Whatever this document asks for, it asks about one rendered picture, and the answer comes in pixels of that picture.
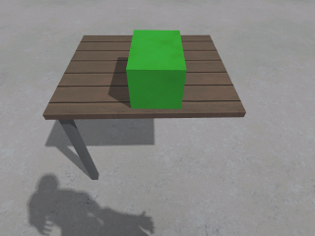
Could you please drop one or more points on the carton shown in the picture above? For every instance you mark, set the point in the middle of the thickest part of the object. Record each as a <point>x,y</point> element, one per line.
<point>156,69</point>

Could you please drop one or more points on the table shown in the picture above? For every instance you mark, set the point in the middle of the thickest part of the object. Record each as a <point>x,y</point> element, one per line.
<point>95,86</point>

